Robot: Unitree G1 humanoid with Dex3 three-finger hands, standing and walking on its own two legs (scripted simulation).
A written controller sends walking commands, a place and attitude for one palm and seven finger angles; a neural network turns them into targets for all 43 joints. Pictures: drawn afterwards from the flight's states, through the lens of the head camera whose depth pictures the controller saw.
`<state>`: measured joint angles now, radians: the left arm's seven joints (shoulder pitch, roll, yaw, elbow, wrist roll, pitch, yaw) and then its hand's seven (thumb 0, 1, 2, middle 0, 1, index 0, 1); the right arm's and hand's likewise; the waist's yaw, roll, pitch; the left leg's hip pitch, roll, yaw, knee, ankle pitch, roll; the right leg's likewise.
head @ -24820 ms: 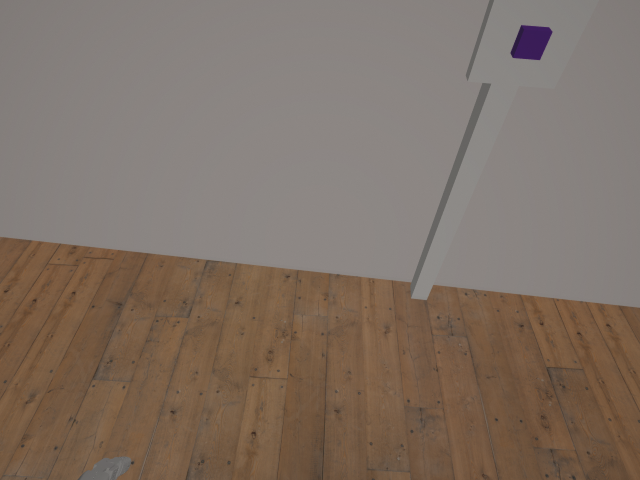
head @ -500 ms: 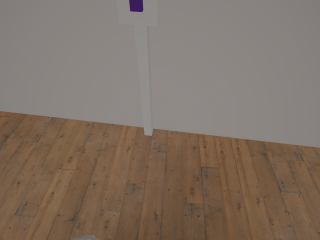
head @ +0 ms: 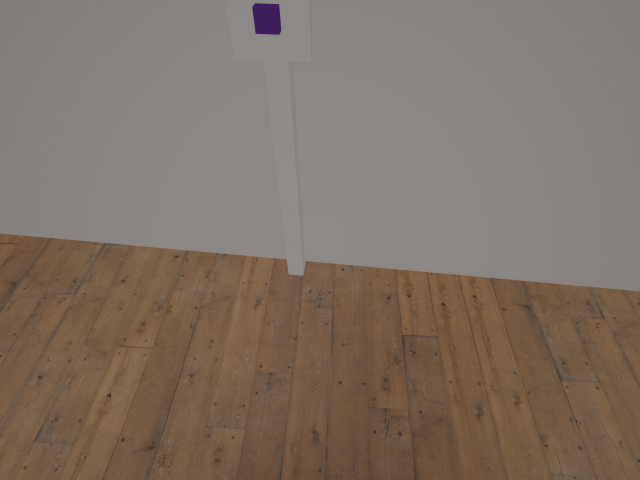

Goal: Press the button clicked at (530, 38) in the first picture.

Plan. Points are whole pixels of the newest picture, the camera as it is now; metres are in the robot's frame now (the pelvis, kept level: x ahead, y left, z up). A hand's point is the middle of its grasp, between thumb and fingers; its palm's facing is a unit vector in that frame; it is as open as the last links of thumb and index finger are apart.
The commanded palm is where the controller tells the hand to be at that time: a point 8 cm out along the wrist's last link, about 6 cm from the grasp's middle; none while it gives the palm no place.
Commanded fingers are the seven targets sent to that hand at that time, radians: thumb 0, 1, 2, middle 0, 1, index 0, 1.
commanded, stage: let the arm hang, fingers relaxed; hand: left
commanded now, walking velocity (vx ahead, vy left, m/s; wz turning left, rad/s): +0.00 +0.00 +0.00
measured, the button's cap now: (267, 18) +0.94 +0.16 +0.18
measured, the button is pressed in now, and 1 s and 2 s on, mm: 0 0 0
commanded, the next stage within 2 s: stand and wait in 0.34 s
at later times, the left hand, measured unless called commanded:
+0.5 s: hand out of the picture +0.05 +0.19 -0.17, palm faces +0.00 -0.97 -0.24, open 7.4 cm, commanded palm none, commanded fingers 0.00 0.90 0.90 -0.20 -0.30 -0.20 -0.30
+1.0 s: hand out of the picture +0.09 +0.19 -0.16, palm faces -0.01 -0.97 -0.26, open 7.4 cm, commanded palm none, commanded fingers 0.00 0.90 0.90 -0.20 -0.30 -0.20 -0.30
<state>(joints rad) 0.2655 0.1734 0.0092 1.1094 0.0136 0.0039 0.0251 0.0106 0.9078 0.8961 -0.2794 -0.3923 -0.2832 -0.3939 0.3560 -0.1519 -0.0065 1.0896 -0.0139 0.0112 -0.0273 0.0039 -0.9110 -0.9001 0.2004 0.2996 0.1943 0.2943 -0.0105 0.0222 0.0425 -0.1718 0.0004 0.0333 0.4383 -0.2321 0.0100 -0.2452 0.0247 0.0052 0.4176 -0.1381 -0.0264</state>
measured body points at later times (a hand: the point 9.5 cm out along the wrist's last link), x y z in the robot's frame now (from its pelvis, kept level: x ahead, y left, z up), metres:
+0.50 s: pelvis +0.02 +0.00 +0.00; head +0.04 -0.01 +0.45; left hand +0.05 +0.24 -0.15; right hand +0.00 -0.23 -0.16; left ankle +0.01 +0.11 -0.74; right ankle +0.06 -0.10 -0.74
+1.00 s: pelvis +0.04 -0.01 +0.00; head +0.06 -0.02 +0.45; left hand +0.09 +0.24 -0.14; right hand +0.05 -0.26 -0.16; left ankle +0.01 +0.11 -0.74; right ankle +0.06 -0.10 -0.74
